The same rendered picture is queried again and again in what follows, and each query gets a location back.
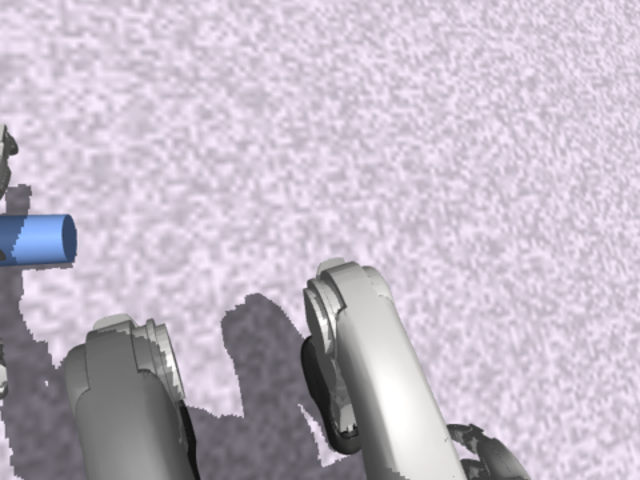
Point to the can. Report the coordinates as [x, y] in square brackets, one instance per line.
[37, 239]

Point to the right robot foot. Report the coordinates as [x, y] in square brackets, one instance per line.
[346, 443]

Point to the left robot hand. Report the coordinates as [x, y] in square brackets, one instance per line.
[8, 147]

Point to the right robot hand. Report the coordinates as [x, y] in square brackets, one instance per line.
[496, 460]

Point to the left robot foot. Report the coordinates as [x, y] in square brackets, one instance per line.
[190, 438]

